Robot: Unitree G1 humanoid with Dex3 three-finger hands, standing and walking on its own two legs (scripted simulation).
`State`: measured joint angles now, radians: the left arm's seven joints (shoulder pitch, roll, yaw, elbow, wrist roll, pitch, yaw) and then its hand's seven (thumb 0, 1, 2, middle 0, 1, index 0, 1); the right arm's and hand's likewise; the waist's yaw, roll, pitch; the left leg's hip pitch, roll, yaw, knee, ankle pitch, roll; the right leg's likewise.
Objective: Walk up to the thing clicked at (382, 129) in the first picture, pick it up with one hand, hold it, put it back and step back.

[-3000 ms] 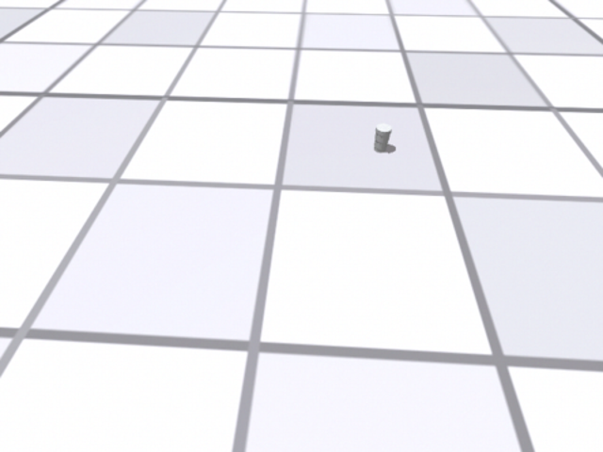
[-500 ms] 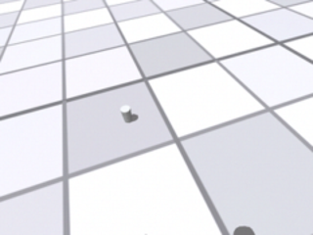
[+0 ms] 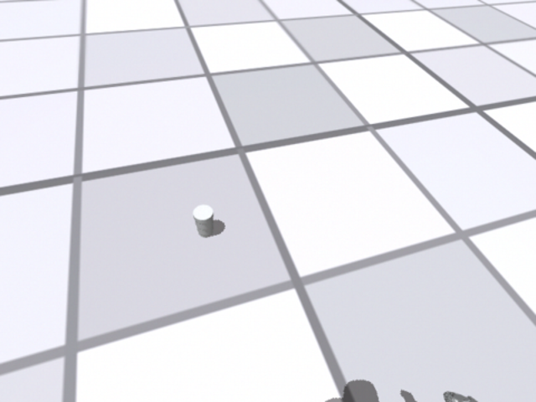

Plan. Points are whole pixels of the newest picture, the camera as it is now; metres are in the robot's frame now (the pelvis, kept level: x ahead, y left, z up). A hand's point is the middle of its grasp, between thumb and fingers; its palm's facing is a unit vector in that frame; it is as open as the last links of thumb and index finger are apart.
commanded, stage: walk up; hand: left
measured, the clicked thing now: (204, 222) +0.95 +0.23 -0.70
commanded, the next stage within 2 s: none
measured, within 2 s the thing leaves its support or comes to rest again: neither
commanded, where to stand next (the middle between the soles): +0.60 +0.01 m, yaw +0 degrees
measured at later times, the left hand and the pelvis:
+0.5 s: hand (147, 318) +0.30 +0.21 -0.11, palm faces -0.02 -0.92 -0.39, open 7.4 cm; pelvis +0.19 -0.04 +0.00, yaw +0 degrees
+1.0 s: hand (121, 289) +0.38 +0.29 -0.16, palm faces -0.02 -0.95 -0.32, open 7.4 cm; pelvis +0.36 +0.02 +0.00, yaw +2 degrees
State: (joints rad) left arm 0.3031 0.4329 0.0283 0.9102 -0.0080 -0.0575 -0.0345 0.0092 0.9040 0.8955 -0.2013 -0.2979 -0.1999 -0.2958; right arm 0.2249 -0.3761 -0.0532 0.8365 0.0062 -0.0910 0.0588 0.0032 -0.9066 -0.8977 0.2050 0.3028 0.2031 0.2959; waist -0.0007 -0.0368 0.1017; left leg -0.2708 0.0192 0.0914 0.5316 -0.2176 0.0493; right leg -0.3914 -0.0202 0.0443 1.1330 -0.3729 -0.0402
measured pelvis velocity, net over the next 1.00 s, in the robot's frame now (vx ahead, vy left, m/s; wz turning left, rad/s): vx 0.36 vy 0.02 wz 0.04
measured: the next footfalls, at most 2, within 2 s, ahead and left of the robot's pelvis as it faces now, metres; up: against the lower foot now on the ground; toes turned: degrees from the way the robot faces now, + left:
right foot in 0.34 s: +0.30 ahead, -0.14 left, +0.00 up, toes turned -5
left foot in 0.84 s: +0.44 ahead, +0.13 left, +0.00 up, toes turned +7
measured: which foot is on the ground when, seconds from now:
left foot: down 0.00-0.36, up 0.38-0.82, down 0.84-1.00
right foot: up 0.00-0.32, down 0.34-0.88, up 0.90-1.00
